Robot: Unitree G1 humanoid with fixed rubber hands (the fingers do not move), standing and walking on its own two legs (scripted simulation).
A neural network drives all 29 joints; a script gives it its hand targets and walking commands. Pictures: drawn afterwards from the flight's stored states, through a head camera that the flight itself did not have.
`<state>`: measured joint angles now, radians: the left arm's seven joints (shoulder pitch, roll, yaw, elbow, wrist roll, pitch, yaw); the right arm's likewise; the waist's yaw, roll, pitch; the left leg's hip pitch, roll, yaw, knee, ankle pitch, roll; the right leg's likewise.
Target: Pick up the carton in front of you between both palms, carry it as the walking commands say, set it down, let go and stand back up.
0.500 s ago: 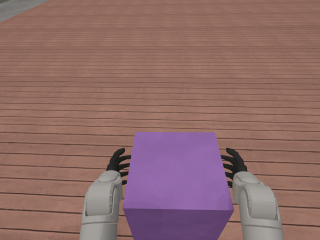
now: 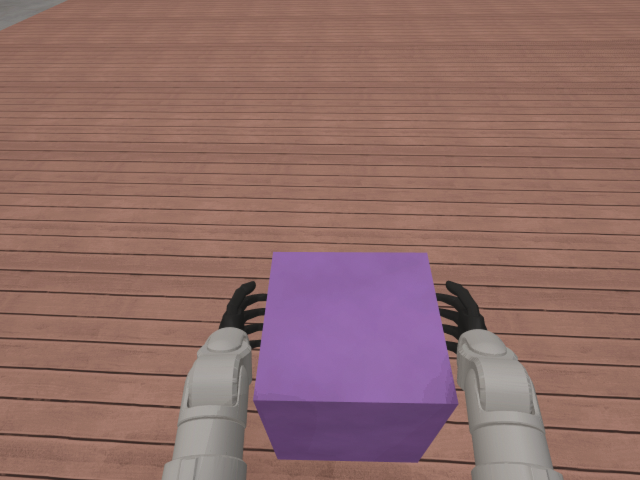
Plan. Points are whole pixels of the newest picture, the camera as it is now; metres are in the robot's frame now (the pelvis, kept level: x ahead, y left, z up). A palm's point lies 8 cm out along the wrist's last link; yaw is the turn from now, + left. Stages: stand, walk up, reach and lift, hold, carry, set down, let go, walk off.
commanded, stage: carry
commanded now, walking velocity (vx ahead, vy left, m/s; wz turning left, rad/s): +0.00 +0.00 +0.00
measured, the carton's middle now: (348, 361) +0.30 +0.00 -0.04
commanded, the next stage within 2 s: hold in 0.38 s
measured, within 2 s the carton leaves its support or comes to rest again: neither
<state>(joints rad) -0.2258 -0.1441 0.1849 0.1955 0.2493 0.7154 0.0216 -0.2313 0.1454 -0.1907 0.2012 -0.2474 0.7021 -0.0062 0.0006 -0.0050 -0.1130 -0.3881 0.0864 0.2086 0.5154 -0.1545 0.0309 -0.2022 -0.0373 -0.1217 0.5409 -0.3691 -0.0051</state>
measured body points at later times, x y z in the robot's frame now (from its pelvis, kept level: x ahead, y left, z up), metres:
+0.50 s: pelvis -0.01 +0.00 +0.01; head -0.02 +0.01 +0.46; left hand +0.29 +0.14 +0.03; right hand +0.28 -0.16 +0.04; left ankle +0.07 +0.12 -0.73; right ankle -0.05 -0.10 -0.73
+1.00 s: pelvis -0.03 +0.03 -0.01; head -0.01 +0.05 +0.44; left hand +0.33 +0.11 +0.00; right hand +0.28 -0.18 +0.01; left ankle +0.07 +0.12 -0.73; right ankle -0.05 -0.10 -0.73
